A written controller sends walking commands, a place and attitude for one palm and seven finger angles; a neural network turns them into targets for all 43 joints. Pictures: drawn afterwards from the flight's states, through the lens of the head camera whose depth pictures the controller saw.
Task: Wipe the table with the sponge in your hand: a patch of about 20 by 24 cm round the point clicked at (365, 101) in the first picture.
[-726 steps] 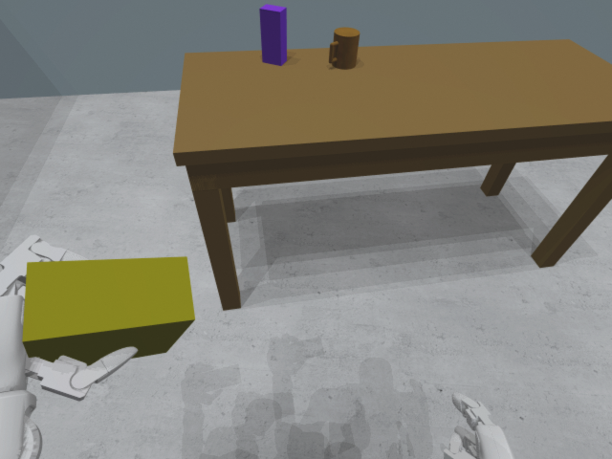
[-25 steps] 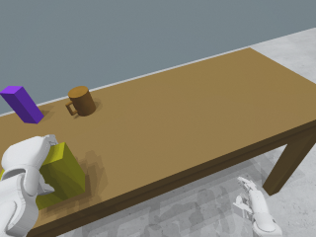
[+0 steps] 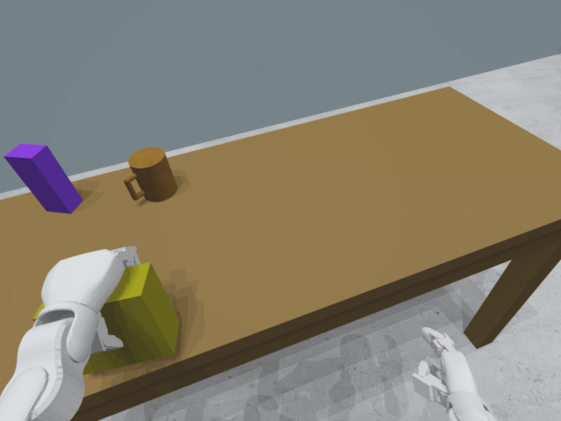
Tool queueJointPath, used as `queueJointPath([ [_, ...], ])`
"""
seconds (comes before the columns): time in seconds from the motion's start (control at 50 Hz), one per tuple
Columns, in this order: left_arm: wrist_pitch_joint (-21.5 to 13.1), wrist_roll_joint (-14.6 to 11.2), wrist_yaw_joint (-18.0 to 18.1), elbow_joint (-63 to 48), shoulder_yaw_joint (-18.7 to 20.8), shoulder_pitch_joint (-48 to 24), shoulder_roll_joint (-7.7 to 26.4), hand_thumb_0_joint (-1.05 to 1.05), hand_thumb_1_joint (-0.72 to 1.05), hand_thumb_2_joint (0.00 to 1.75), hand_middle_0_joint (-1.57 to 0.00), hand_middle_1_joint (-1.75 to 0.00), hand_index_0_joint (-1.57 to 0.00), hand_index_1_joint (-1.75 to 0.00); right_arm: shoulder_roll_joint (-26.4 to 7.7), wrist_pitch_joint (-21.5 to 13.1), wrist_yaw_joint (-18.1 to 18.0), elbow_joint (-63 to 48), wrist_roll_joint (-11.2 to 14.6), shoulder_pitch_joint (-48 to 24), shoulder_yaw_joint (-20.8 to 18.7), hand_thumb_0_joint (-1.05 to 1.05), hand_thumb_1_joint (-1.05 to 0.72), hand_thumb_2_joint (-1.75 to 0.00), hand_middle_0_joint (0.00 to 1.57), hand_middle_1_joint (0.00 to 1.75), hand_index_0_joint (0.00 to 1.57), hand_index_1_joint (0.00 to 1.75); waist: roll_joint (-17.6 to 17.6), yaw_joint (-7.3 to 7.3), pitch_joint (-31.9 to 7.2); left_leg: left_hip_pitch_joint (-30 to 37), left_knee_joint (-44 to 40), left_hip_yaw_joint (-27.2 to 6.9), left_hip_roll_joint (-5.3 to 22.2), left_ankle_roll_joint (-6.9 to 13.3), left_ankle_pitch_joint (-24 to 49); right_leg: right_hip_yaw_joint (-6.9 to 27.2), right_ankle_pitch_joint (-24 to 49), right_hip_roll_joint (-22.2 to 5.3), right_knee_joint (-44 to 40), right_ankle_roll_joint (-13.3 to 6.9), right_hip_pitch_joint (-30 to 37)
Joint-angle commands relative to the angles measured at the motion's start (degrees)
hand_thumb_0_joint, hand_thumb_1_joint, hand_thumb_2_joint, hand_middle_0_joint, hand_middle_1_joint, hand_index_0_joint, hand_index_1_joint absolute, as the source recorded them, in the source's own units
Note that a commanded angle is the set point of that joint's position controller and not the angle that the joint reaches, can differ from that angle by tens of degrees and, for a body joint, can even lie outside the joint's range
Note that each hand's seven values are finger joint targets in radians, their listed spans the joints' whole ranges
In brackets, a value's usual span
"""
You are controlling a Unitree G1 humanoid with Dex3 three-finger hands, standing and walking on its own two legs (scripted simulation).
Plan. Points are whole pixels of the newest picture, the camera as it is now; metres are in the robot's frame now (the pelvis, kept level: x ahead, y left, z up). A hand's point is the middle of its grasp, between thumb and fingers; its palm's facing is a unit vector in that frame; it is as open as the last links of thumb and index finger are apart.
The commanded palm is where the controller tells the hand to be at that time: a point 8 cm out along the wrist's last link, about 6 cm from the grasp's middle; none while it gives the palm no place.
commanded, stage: move the sponge above the wiping area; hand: left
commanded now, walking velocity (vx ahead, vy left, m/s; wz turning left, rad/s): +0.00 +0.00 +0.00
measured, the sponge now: (121, 328) +0.21 +0.28 +0.02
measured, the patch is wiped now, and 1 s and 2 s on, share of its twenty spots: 0.00 0.10 0.10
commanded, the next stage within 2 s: none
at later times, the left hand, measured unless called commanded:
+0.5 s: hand (112, 290) +0.24 +0.29 +0.08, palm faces -0.03 -0.07 -1.00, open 10.5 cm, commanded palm +0.21 +0.31 +0.16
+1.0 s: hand (85, 274) +0.25 +0.32 +0.10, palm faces +0.05 -0.03 -1.00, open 10.5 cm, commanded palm +0.22 +0.33 +0.16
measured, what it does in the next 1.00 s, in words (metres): stands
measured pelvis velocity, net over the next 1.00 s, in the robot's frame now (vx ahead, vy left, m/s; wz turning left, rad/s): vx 0.01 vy -0.01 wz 0.02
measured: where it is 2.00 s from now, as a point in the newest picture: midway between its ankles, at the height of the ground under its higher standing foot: outside the picture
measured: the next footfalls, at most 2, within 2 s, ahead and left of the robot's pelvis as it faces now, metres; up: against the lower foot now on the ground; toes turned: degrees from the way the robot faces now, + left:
none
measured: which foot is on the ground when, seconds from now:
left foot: down 0.00-1.00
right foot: down 0.00-1.00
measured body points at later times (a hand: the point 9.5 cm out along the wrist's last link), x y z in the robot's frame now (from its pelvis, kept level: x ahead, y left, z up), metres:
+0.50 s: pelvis +0.00 +0.00 +0.00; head -0.01 -0.03 +0.45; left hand +0.24 +0.29 +0.13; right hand +0.24 -0.19 -0.08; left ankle +0.04 +0.09 -0.74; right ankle +0.00 -0.09 -0.74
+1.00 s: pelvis +0.01 -0.01 +0.00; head +0.00 -0.04 +0.45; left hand +0.24 +0.32 +0.15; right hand +0.24 -0.23 -0.09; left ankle +0.04 +0.09 -0.74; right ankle +0.00 -0.09 -0.74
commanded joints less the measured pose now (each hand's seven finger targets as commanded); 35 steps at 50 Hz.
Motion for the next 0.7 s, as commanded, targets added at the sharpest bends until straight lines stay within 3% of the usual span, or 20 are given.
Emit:
queueJointPath([
  [0.0,-4.3,6.4,11.7,-15.4,19.4,-22.1,21.6,0.00,0.10,1.30,-1.20,-1.60,-1.20,-1.60,-3.5,-3.8,-0.3,-8.9,-1.1,-10.9,-2.0,0.00,-0.90,-0.90,0.20,0.30,0.20,0.30,5.9,2.02,-13.0,7.0,-3.6,-4.5,1.4,0.0,7.9,3.7,4.4,-0.6,-4.3,-2.6,-0.7],
  [0.04,-2.0,5.6,14.5,-12.0,17.4,-24.4,18.0,0.00,0.10,1.30,-1.20,-1.60,-1.20,-1.60,-3.8,-3.0,0.5,-8.0,-0.4,-10.9,-2.6,0.00,-0.90,-0.90,0.20,0.30,0.20,0.30,7.3,1.48,-11.8,6.1,-4.7,-5.0,2.0,-1.1,6.2,3.3,4.0,-0.3,-4.3,-2.9,-1.7],
  [0.06,-0.1,4.7,15.1,-11.3,18.3,-24.5,18.8,0.00,0.10,1.30,-1.20,-1.60,-1.20,-1.60,-4.0,-2.9,0.6,-8.2,0.0,-12.7,-2.3,0.00,-0.90,-0.90,0.20,0.30,0.20,0.30,8.2,2.11,-10.4,5.9,-5.4,-5.1,1.9,-1.2,3.8,4.8,2.5,0.0,-4.7,-3.3,-2.3],
  [0.08,1.4,2.7,15.2,-8.6,15.6,-23.1,14.7,0.00,0.10,1.30,-1.20,-1.60,-1.20,-1.60,-3.8,-2.5,0.7,-8.0,0.2,-12.3,-2.5,0.00,-0.90,-0.90,0.20,0.30,0.20,0.30,5.4,1.56,-10.7,5.2,-5.5,-3.9,2.0,-1.2,4.0,2.4,2.9,-0.7,-5.0,-2.7,-1.3],
  [0.1,2.8,2.2,14.8,-6.2,15.6,-21.8,15.0,0.00,0.10,1.30,-1.20,-1.60,-1.20,-1.60,-4.2,-2.1,0.8,-7.5,0.5,-12.8,-2.4,0.00,-0.90,-0.90,0.20,0.30,0.20,0.30,3.1,1.48,-9.9,4.6,-5.8,-3.8,2.0,-1.6,4.1,2.5,3.1,-0.7,-5.4,-2.5,-1.3],
  [0.16,7.8,1.0,11.2,-2.5,10.9,-16.3,11.0,0.00,0.10,1.30,-1.20,-1.60,-1.20,-1.60,-4.8,-1.3,1.0,-8.5,1.0,-15.3,-1.8,0.00,-0.90,-0.90,0.20,0.30,0.20,0.30,0.0,1.36,-8.6,3.3,-5.8,-3.0,1.5,-1.4,4.5,2.9,4.4,-1.1,-5.8,-2.2,-0.8],
  [0.18,8.9,0.2,9.5,-2.0,6.9,-16.0,7.3,0.00,0.10,1.30,-1.20,-1.60,-1.20,-1.60,-4.6,-1.1,1.1,-8.7,1.3,-14.8,-1.7,0.00,-0.90,-0.90,0.20,0.30,0.20,0.30,-1.7,0.36,-8.6,3.0,-5.7,-2.6,1.6,-1.2,4.3,1.3,4.9,-1.6,-5.9,-1.6,-0.6],
  [0.22,10.0,0.4,6.5,-1.8,2.9,-17.6,5.5,0.00,0.10,1.30,-1.20,-1.60,-1.20,-1.60,-5.0,-0.9,1.1,-9.1,1.6,-14.4,-1.5,0.00,-0.90,-0.90,0.20,0.30,0.20,0.30,-2.7,-0.91,-7.9,2.9,-5.8,-3.0,1.9,-0.9,2.8,0.7,4.6,-1.7,-6.2,-1.2,-1.6],
  [0.28,9.2,2.8,3.4,-3.7,0.8,-20.6,5.9,0.00,0.10,1.30,-1.20,-1.60,-1.20,-1.60,-4.8,-1.6,0.8,-10.2,1.5,-14.1,-1.2,0.00,-0.90,-0.90,0.20,0.30,0.20,0.30,-4.3,-1.65,-8.7,4.0,-5.5,-3.9,2.0,0.1,1.1,1.0,3.1,-1.6,-5.6,-1.2,-2.2],
  [0.34,4.0,6.8,3.3,-8.3,4.8,-27.4,12.4,0.00,0.10,1.30,-1.20,-1.60,-1.20,-1.60,-4.7,-1.9,0.2,-10.0,0.2,-12.5,-1.3,0.00,-0.90,-0.90,0.20,0.30,0.20,0.30,-2.7,-1.23,-13.2,6.6,-4.9,-4.4,1.8,0.7,3.1,1.1,3.4,-1.2,-4.8,-1.2,-1.0],
  [0.36,1.8,7.6,4.6,-12.2,8.4,-30.1,16.7,0.00,0.10,1.30,-1.20,-1.60,-1.20,-1.60,-4.7,-2.6,-0.2,-10.6,-0.2,-12.7,-1.2,0.00,-0.90,-0.90,0.20,0.30,0.20,0.30,-0.2,-0.43,-14.5,7.1,-5.0,-4.9,1.8,0.9,2.5,3.0,3.4,-0.4,-4.3,-1.7,-0.1],
  [0.42,-3.3,7.9,9.5,-11.7,13.6,-26.5,17.7,0.00,0.10,1.30,-1.20,-1.60,-1.20,-1.60,-3.8,-3.4,-0.2,-9.0,-1.0,-10.0,-1.8,0.00,-0.90,-0.90,0.20,0.30,0.20,0.30,2.7,1.30,-16.5,8.0,-4.5,-5.2,1.4,0.2,8.8,1.7,6.9,0.0,-3.5,-2.3,1.9],
  [0.46,-3.0,7.7,12.5,-9.9,19.0,-25.1,21.7,0.00,0.10,1.30,-1.20,-1.60,-1.20,-1.60,-4.2,-3.2,0.2,-8.4,-1.0,-10.2,-2.0,0.00,-0.90,-0.90,0.20,0.30,0.20,0.30,5.1,2.64,-14.9,6.8,-4.7,-5.4,1.2,-0.2,9.5,4.2,7.8,0.6,-4.1,-3.3,2.2],
  [0.48,-2.3,5.9,13.6,-8.2,16.4,-24.1,16.7,0.00,0.10,1.30,-1.20,-1.60,-1.20,-1.60,-3.3,-3.1,0.6,-7.9,-0.5,-10.1,-2.1,0.00,-0.90,-0.90,0.20,0.30,0.20,0.30,3.6,1.99,-14.4,6.5,-3.9,-4.1,1.1,-0.5,12.0,2.3,9.3,-0.1,-4.2,-3.0,2.3],
  [0.5,-0.9,5.1,14.4,-5.7,17.8,-21.1,17.2,0.00,0.10,1.30,-1.20,-1.60,-1.20,-1.60,-4.0,-2.8,1.1,-7.2,-0.4,-10.0,-2.7,0.00,-0.90,-0.90,0.20,0.30,0.20,0.30,2.0,2.36,-13.8,6.1,-3.5,-3.6,1.2,-0.8,12.8,2.7,10.2,-0.3,-4.6,-2.9,2.0],
  [0.52,0.7,4.0,14.5,-4.9,15.5,-19.4,14.2,0.00,0.10,1.30,-1.20,-1.60,-1.20,-1.60,-4.1,-2.3,1.6,-7.5,-0.1,-10.7,-2.7,0.00,-0.90,-0.90,0.20,0.30,0.20,0.30,2.1,2.08,-12.6,5.5,-3.3,-3.2,1.1,-0.9,13.4,2.4,11.3,-0.7,-4.9,-2.6,1.8],
  [0.56,5.4,3.0,13.6,0.3,15.1,-16.3,14.2,0.00,0.10,1.30,-1.20,-1.60,-1.20,-1.60,-5.1,-1.3,2.1,-7.0,0.3,-12.5,-2.4,0.00,-0.90,-0.90,0.20,0.30,0.20,0.30,0.3,1.98,-9.8,3.6,-3.6,-2.4,0.5,-1.1,11.0,4.0,10.8,-0.8,-5.6,-2.7,1.2],
  [0.58,7.3,2.3,12.2,2.1,11.3,-15.8,10.7,0.00,0.10,1.30,-1.20,-1.60,-1.20,-1.60,-5.2,-0.8,2.2,-7.2,0.7,-12.4,-2.5,0.00,-0.90,-0.90,0.20,0.30,0.20,0.30,-1.8,0.88,-9.5,2.4,-3.5,-1.6,0.7,-0.9,10.5,2.5,11.3,-1.3,-5.4,-1.9,1.4],
  [0.64,10.6,1.3,6.9,3.5,7.1,-14.7,10.2,0.00,0.10,1.30,-1.20,-1.60,-1.20,-1.60,-6.0,0.1,1.8,-8.0,1.6,-13.2,-2.3,0.00,-0.90,-0.90,0.20,0.30,0.20,0.30,-4.5,-0.68,-8.3,1.6,-3.1,-1.5,0.5,0.0,8.7,2.7,12.7,-2.0,-5.7,-1.0,1.4],
  [0.68,9.9,1.7,3.3,2.9,4.4,-16.2,9.8,0.00,0.10,1.30,-1.20,-1.60,-1.20,-1.60,-5.8,-0.2,1.3,-9.1,1.8,-12.9,-1.7,0.00,-0.90,-0.90,0.20,0.30,0.20,0.30,-5.4,-2.00,-8.2,2.1,-2.5,-1.4,0.5,0.9,7.4,2.9,12.2,-2.2,-5.7,-0.7,0.9],
])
